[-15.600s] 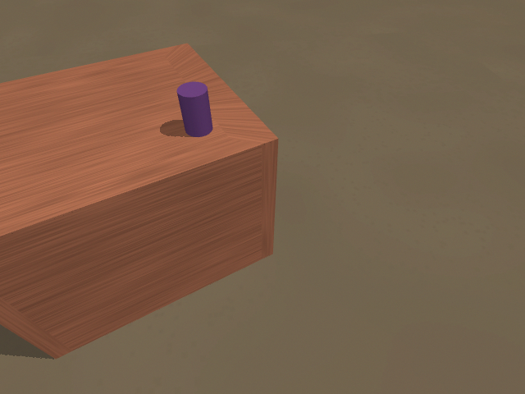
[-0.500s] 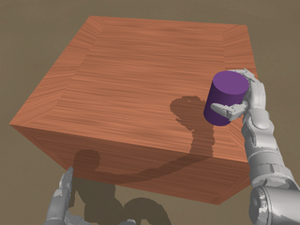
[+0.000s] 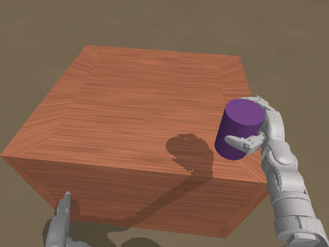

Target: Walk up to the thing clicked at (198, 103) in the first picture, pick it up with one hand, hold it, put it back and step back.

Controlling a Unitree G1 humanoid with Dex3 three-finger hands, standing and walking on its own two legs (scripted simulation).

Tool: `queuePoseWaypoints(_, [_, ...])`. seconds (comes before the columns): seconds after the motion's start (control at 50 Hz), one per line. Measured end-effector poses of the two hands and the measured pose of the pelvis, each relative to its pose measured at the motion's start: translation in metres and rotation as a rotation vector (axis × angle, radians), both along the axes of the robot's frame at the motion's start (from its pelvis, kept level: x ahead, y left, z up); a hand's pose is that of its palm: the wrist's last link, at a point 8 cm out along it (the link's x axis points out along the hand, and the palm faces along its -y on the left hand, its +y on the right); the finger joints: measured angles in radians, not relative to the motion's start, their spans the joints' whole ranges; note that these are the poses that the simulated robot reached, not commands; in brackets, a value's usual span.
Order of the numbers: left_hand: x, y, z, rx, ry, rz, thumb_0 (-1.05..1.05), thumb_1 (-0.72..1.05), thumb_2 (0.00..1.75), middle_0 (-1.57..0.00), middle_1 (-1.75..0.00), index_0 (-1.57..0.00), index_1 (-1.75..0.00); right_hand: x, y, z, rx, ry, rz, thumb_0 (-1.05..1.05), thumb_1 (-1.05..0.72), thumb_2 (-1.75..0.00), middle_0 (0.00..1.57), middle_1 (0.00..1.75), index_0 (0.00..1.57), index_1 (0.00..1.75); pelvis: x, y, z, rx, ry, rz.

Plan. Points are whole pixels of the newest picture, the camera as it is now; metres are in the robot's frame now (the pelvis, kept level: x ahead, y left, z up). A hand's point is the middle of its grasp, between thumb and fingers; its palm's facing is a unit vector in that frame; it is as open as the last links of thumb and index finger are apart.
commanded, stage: lift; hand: right
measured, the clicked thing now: (236, 130) +0.38 -0.15 +0.10
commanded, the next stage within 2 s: hold in 0.46 s
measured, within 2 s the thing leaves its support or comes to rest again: neither
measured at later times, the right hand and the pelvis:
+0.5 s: hand (257, 130) +0.34 -0.17 +0.15, palm faces +0.08 +1.00 -0.05, open 11.7 cm; pelvis +0.00 +0.00 +0.00, yaw -1 degrees
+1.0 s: hand (267, 131) +0.32 -0.18 +0.17, palm faces +0.07 +1.00 -0.06, open 11.7 cm; pelvis +0.00 +0.00 +0.01, yaw -1 degrees
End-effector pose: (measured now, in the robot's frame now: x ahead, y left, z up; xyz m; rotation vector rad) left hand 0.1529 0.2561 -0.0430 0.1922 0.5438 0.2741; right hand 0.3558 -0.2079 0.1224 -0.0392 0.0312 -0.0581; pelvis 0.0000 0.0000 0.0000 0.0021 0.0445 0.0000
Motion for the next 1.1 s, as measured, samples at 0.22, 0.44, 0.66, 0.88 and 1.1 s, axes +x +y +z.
queuePoseWaypoints(0.22, [-0.008, 0.003, -0.007, -0.004, 0.012, 0.005, -0.02, -0.52, 0.06, -0.04, -0.04, -0.04, -0.04, -0.03, -0.003, 0.013, -0.01, -0.025, -0.021, -0.01, 0.61, -1.09, 0.61, 1.01, 0.64, 1.02, -0.007, 0.003, 0.002, -0.005, -0.032, -0.002])
queuePoseWaypoints(0.44, [0.002, 0.002, -0.005, 0.003, -0.011, 0.001, -0.02, -0.53, 0.06, -0.04, -0.04, -0.04, -0.05, -0.04, -0.009, 0.032, -0.011, -0.042, -0.019, -0.01, 0.61, -1.09, 0.61, 1.0, 0.64, 1.01, -0.005, 0.004, 0.004, -0.003, -0.049, -0.013])
queuePoseWaypoints(0.66, [0.003, 0.001, -0.005, 0.004, -0.02, 0.002, -0.02, -0.54, 0.07, -0.04, -0.05, -0.04, -0.05, -0.049, -0.015, 0.033, -0.009, -0.023, -0.017, -0.01, 0.61, -1.09, 0.61, 1.0, 0.64, 1.01, -0.003, 0.002, 0.006, -0.003, -0.056, -0.016])
queuePoseWaypoints(0.88, [0.01, -0.004, -0.009, -0.001, -0.017, -0.003, -0.02, -0.54, 0.07, -0.04, -0.05, -0.04, -0.05, -0.055, -0.019, 0.045, -0.024, -0.04, -0.021, -0.01, 0.61, -1.09, 0.61, 1.01, 0.64, 1.01, -0.001, -0.001, 0.006, 0.001, -0.06, -0.02])
queuePoseWaypoints(1.1, [0.011, -0.008, -0.011, -0.018, -0.026, -0.011, -0.02, -0.54, 0.06, -0.05, -0.05, -0.05, -0.05, -0.064, -0.022, 0.052, -0.015, -0.037, -0.02, -0.01, 0.61, -1.09, 0.61, 1.01, 0.63, 1.01, 0.001, -0.001, 0.007, 0.0, -0.067, -0.023])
